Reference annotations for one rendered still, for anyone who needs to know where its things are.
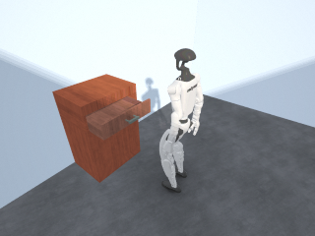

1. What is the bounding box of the robot right upper arm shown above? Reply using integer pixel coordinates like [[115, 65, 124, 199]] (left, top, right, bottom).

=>
[[191, 73, 204, 104]]

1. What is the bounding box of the right robot hand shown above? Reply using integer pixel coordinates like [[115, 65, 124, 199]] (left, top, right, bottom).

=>
[[188, 120, 200, 136]]

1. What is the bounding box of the left robot shin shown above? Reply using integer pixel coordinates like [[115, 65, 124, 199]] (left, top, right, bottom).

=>
[[161, 159, 177, 188]]

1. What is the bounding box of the robot left forearm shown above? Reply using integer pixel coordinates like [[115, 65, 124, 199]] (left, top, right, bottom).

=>
[[167, 113, 181, 145]]

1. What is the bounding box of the cabinet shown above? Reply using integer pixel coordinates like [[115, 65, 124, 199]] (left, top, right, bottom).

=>
[[52, 74, 141, 183]]

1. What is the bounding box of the right robot shin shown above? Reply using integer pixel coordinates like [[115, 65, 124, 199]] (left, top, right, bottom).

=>
[[173, 145, 184, 173]]

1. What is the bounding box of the drawer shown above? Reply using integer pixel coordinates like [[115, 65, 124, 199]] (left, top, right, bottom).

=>
[[86, 96, 151, 140]]

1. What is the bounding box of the robot shin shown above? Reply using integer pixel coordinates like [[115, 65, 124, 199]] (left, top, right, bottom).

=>
[[173, 145, 184, 173], [161, 159, 177, 188]]

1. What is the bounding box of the robot right forearm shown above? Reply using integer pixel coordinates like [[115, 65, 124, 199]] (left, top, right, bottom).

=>
[[192, 100, 204, 122]]

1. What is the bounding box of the left robot hand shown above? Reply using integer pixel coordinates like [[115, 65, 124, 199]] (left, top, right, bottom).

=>
[[162, 142, 174, 159]]

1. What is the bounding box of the robot left upper arm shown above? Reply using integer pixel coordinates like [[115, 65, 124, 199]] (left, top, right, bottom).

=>
[[167, 81, 183, 120]]

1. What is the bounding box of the handle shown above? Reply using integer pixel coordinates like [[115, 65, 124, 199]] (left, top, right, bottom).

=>
[[125, 115, 140, 124]]

